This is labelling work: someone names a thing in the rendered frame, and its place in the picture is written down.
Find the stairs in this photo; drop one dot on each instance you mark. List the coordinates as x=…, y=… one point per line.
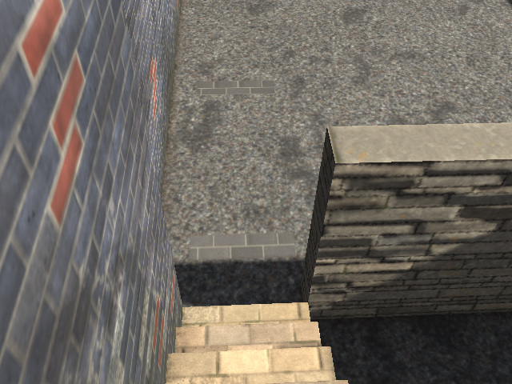
x=250, y=344

